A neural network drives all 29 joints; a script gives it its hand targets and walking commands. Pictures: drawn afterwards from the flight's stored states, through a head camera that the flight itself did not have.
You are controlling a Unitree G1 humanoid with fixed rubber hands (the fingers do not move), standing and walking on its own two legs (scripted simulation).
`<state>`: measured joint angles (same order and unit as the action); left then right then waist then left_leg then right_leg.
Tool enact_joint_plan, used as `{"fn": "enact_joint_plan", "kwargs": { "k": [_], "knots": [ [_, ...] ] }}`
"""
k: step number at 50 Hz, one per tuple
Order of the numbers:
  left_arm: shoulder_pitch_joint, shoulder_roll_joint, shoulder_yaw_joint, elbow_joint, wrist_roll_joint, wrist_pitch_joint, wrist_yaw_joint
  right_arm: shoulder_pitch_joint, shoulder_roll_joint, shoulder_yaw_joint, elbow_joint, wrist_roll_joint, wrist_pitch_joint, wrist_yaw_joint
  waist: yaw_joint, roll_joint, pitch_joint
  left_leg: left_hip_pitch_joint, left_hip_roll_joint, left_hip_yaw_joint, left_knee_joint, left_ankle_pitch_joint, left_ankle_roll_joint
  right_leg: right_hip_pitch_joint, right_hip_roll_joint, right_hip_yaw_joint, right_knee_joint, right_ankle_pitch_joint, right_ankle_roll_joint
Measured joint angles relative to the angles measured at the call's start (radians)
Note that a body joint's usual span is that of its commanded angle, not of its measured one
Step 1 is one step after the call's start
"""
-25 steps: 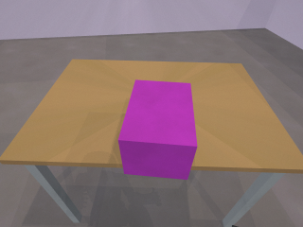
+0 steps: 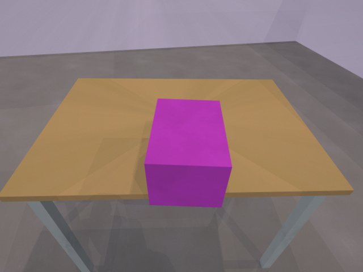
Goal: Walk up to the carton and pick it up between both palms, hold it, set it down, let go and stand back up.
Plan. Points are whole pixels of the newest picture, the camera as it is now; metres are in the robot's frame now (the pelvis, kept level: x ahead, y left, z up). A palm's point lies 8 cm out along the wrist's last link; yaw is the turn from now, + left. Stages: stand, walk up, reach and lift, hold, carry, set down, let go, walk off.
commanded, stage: stand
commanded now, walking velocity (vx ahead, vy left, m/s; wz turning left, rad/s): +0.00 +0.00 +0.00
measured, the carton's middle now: (187, 149) +0.46 +0.00 +0.03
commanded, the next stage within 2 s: none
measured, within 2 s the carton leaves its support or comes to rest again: neither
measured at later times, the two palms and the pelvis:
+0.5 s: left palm out of the picture -0.09 +0.21 -0.15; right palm out of the picture -0.09 -0.18 -0.15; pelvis -0.03 +0.02 +0.00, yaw -1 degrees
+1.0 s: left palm out of the picture -0.08 +0.21 -0.15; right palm out of the picture -0.09 -0.18 -0.16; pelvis -0.04 +0.02 +0.00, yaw -2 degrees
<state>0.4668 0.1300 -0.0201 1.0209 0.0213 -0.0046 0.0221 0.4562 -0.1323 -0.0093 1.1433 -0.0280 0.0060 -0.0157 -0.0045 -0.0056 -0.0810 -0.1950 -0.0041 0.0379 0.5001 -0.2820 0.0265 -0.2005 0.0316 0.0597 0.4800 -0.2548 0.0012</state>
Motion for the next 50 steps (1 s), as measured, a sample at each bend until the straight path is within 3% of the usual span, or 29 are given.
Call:
{"fn": "enact_joint_plan", "kwargs": {
  "k": [20, 50],
  "knots": [
    [-0.034, -0.055, -0.008, 0.131, -0.002, 0.007, 0.013, -0.053, 0.027, 0.008, 0.011, 0.008, 0.001, -0.014, 0.003, 0.021, 0.025, -0.026, -0.025, 0.03, -0.005, 0.038, 0.031, -0.038, -0.023, 0.033, 0.007, 0.038, 0.034],
    [-0.091, -0.064, -0.002, 0.137, -0.001, 0.009, 0.015, -0.088, 0.012, 0.001, -0.001, 0.012, 0.008, -0.017, -0.004, 0.027, 0.061, -0.053, -0.027, 0.045, -0.007, 0.054, 0.036, -0.075, -0.025, 0.052, 0.014, 0.055, 0.041]
  ]
}}
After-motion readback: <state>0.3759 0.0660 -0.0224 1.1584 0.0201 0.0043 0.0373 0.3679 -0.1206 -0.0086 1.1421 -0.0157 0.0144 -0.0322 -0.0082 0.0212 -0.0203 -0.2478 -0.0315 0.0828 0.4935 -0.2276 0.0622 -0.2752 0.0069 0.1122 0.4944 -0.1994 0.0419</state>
